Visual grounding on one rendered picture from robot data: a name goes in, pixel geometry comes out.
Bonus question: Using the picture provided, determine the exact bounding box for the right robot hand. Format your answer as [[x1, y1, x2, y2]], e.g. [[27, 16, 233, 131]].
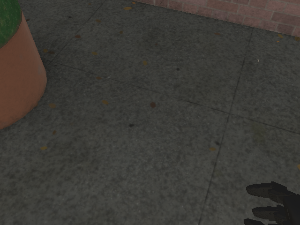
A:
[[244, 181, 300, 225]]

